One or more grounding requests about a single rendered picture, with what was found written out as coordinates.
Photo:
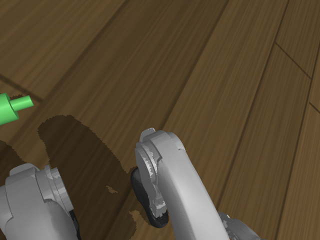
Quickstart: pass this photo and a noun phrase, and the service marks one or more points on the left robot foot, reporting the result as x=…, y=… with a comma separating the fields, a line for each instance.
x=76, y=224

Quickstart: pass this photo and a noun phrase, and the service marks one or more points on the right robot foot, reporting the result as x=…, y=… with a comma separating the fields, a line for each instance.
x=142, y=197

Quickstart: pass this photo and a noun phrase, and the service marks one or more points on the right robot hand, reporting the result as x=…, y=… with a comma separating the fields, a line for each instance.
x=236, y=229

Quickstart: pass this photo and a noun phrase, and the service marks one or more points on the bottle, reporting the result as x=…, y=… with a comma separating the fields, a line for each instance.
x=9, y=108

